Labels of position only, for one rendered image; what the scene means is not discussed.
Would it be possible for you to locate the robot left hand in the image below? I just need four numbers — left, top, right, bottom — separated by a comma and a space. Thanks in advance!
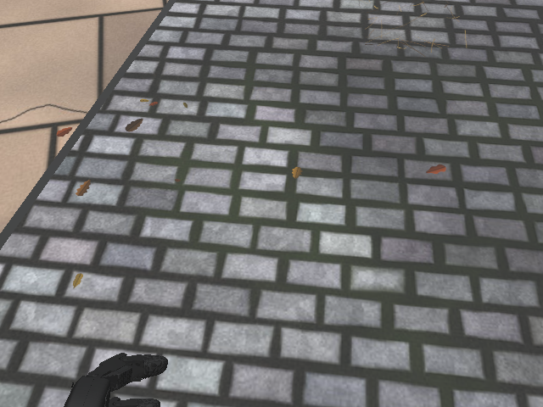
64, 353, 168, 407

